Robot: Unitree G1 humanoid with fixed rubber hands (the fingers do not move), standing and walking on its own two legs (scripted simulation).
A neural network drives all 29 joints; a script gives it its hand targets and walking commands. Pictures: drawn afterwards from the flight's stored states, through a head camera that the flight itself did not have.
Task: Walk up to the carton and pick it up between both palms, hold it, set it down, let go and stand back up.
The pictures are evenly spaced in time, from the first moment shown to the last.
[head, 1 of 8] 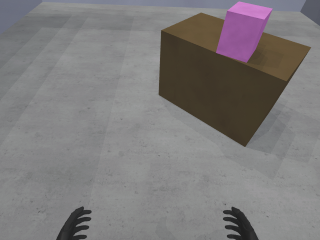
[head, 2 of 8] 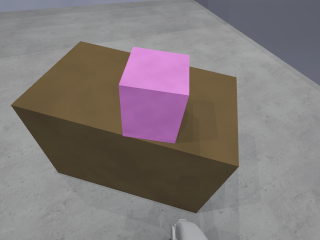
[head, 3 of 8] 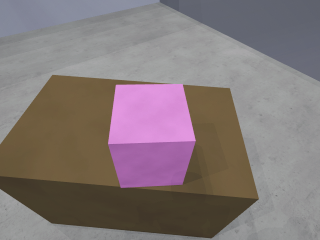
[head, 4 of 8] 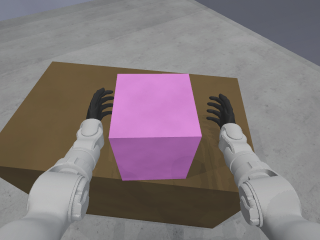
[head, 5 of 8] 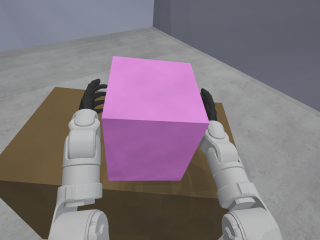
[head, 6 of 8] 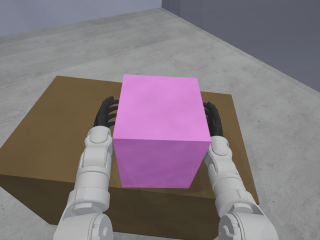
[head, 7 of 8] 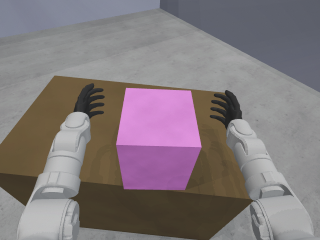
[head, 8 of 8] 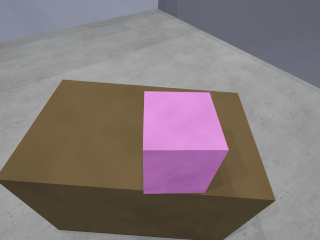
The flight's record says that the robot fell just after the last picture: no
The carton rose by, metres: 0.19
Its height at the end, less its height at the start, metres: +0.00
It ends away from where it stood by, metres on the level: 0.02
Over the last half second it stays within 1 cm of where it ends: yes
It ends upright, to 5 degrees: yes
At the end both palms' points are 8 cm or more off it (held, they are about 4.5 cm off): yes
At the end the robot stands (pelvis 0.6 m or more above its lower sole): yes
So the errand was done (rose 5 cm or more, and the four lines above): yes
